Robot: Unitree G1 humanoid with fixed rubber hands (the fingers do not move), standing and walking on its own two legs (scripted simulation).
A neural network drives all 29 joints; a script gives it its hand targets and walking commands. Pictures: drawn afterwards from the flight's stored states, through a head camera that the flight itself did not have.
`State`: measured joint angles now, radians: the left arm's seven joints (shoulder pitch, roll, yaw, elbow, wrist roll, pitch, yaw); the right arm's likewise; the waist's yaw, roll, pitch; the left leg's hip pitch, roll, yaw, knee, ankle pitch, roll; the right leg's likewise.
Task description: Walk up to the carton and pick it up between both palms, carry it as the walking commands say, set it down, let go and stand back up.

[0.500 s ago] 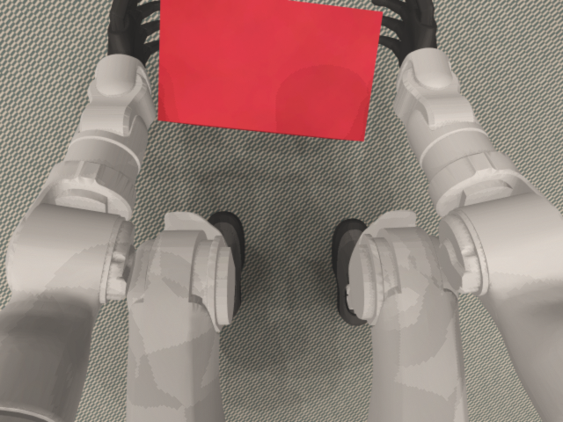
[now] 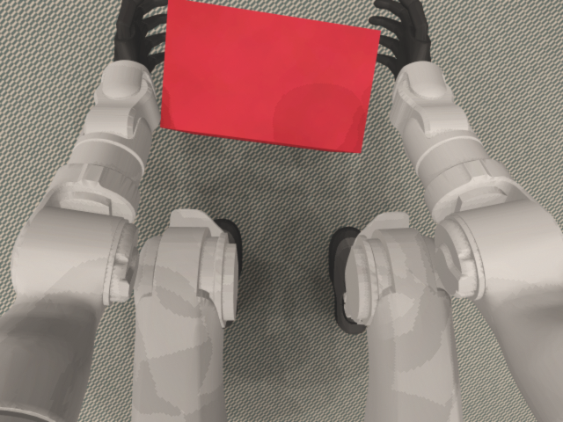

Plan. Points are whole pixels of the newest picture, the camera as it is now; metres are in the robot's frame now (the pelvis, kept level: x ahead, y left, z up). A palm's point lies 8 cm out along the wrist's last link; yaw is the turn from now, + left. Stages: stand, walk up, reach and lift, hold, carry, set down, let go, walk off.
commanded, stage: reach and lift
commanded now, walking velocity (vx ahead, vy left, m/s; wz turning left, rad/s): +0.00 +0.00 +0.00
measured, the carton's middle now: (268, 93) +0.48 +0.05 -0.26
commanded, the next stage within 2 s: none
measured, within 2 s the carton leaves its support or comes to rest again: leaves its support in 0.08 s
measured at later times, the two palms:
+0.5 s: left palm (103, 44) +0.49 +0.21 -0.11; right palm (428, 55) +0.50 -0.12 -0.11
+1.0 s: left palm (100, 48) +0.48 +0.20 -0.07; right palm (448, 55) +0.49 -0.12 -0.07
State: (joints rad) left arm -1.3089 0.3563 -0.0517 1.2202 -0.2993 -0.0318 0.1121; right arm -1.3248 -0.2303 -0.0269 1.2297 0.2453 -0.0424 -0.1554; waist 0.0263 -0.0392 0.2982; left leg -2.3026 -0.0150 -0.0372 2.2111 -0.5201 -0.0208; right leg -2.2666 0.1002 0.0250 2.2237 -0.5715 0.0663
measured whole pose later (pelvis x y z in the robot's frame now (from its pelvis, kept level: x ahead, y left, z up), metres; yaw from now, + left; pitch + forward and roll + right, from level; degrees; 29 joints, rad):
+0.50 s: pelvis -0.04 +0.00 +0.02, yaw +1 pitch +22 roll -2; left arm -1.40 0.36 0.08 1.01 -0.17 0.17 0.14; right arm -1.33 -0.21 -0.20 0.95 0.16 0.15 -0.21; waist 0.03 -0.04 0.52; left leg -2.10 -0.09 -0.07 2.16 -0.44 -0.06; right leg -2.05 0.13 0.04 2.18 -0.52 0.09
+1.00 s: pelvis -0.03 -0.01 +0.05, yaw +1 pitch +22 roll -1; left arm -1.24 0.23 0.24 0.65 0.02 0.32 0.12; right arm -1.20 -0.10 -0.28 0.64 0.11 0.25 -0.39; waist 0.06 -0.06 0.52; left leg -1.98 -0.08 -0.09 2.08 -0.49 -0.08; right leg -1.95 0.16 0.03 2.09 -0.53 0.08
